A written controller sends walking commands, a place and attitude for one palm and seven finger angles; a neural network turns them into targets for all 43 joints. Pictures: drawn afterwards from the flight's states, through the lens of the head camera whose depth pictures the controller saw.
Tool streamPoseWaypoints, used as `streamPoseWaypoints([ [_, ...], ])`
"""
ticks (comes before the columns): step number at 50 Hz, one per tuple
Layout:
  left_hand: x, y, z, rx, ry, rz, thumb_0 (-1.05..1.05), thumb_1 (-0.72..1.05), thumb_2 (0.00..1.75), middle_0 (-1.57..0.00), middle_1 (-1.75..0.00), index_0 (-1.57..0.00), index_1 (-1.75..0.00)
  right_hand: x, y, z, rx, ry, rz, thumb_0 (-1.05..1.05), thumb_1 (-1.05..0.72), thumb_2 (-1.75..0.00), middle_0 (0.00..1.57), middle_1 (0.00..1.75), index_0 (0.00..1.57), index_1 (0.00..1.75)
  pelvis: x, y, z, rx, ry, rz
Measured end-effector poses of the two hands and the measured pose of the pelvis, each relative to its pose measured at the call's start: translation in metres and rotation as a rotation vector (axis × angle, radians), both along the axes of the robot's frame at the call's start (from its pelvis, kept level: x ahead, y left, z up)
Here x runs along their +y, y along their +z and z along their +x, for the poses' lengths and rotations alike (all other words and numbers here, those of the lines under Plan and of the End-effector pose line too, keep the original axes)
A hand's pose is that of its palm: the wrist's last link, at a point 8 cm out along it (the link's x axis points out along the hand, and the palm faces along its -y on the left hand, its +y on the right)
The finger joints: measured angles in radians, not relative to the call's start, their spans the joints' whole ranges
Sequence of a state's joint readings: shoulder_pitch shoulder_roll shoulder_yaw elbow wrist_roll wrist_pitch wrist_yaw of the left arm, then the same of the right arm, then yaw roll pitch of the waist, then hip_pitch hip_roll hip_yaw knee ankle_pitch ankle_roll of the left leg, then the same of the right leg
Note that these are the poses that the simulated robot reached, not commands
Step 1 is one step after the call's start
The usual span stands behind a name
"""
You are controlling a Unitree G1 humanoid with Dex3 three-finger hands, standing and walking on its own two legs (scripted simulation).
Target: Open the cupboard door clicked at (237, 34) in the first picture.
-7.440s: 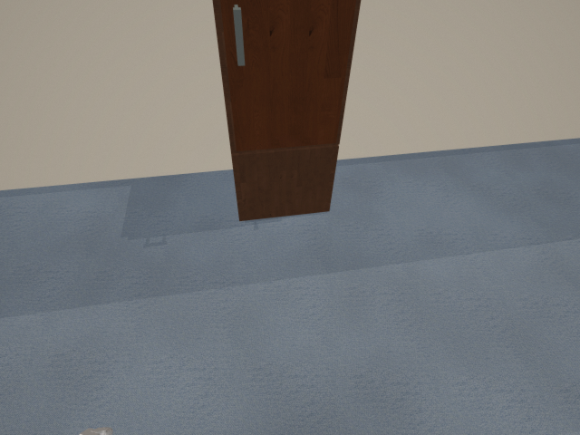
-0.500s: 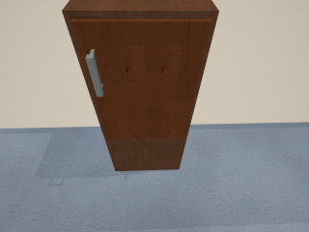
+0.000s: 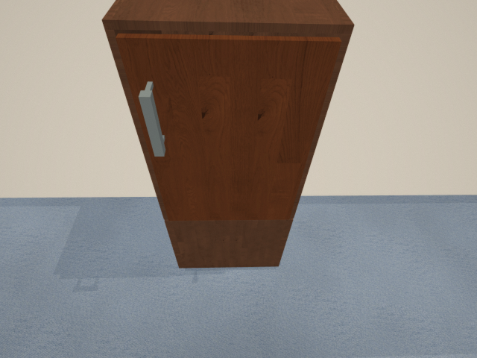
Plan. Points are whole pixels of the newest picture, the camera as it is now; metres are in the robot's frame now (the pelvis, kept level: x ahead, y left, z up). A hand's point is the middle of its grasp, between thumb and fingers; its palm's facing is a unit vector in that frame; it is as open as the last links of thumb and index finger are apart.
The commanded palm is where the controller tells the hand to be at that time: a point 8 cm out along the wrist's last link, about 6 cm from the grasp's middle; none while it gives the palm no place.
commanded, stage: raise the hand with hooked fingers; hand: left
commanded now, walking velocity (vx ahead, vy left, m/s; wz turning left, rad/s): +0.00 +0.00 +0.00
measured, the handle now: (155, 120) +0.54 +0.21 +0.09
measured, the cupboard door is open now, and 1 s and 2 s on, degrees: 0 0 0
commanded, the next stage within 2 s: none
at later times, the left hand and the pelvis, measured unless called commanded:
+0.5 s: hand out of the picture +0.13 +0.20 -0.03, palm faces +0.21 -0.98 -0.04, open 9.0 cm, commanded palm +0.13 +0.25 -0.01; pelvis -0.04 -0.04 -0.08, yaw +3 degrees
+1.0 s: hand (91, 299) +0.19 +0.23 +0.03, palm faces +0.10 -0.99 -0.05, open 12.1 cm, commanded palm +0.16 +0.29 +0.04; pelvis -0.04 -0.01 -0.04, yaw +2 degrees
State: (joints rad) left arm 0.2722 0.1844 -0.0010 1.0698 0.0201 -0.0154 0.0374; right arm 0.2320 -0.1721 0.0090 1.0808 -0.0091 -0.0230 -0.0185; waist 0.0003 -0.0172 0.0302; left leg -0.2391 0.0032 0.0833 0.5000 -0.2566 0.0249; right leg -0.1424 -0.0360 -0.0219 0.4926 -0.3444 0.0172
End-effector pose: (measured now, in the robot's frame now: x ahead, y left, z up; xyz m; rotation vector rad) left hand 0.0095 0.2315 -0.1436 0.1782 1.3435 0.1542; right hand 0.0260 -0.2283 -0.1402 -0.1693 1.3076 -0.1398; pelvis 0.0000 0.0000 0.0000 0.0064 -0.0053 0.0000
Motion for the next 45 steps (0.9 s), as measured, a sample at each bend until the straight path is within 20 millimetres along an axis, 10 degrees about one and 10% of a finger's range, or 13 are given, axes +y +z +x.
streamPoseWaypoints([
  [2, 0.001, 0.005, 0.009, -0.049, 0.052, -0.001, 0.01, 0.91, 0.90, -0.20, -0.29, -0.20, -0.30, -0.002, 0.002, 0.006, -0.032, -0.005, -0.005, 0.01, -0.92, -0.90, 0.20, 0.30, 0.20, 0.30, 0.000, -0.001, 0.000, 0.009, 0.005, -0.009],
  [11, 0.006, 0.146, 0.156, -1.169, 0.039, 0.021, 0.01, 0.82, 0.86, -0.21, -0.35, -0.21, -0.35, -0.023, 0.031, 0.097, -0.559, 0.059, -0.054, 0.01, -0.91, -0.90, 0.20, 0.30, 0.20, 0.30, -0.012, -0.022, -0.016, 0.117, 0.031, 0.001],
  [21, 0.008, 0.102, 0.102, -1.253, -0.025, -0.086, 0.01, 0.61, 0.77, -0.23, -0.48, -0.23, -0.49, -0.045, 0.037, 0.163, -0.815, 0.174, -0.094, 0.01, -0.91, -0.90, 0.20, 0.30, 0.20, 0.30, -0.036, -0.073, -0.040, 0.203, 0.039, -0.018],
  [26, 0.018, 0.119, 0.091, -1.333, -0.012, 0.000, 0.01, 0.49, 0.72, -0.24, -0.56, -0.23, -0.56, -0.038, 0.024, 0.152, -0.775, 0.216, -0.091, 0.01, -0.91, -0.90, 0.20, 0.30, 0.20, 0.30, -0.043, -0.077, -0.045, 0.193, 0.061, -0.047],
  [33, 0.021, 0.143, 0.134, -1.335, -0.142, -0.086, 0.01, 0.33, 0.65, -0.25, -0.66, -0.24, -0.66, -0.030, 0.001, 0.104, -0.639, 0.159, -0.047, 0.01, -0.91, -0.90, 0.20, 0.30, 0.21, 0.30, -0.043, -0.068, -0.049, 0.175, 0.059, -0.055],
  [45, 0.047, 0.171, 0.152, -1.333, -0.099, -0.060, 0.00, 0.05, 0.53, -0.27, -0.84, -0.26, -0.84, -0.042, 0.016, 0.057, -0.545, 0.068, -0.105, 0.01, -0.90, -0.90, 0.20, 0.30, 0.21, 0.30, -0.021, -0.044, -0.040, 0.157, 0.027, -0.034],
])
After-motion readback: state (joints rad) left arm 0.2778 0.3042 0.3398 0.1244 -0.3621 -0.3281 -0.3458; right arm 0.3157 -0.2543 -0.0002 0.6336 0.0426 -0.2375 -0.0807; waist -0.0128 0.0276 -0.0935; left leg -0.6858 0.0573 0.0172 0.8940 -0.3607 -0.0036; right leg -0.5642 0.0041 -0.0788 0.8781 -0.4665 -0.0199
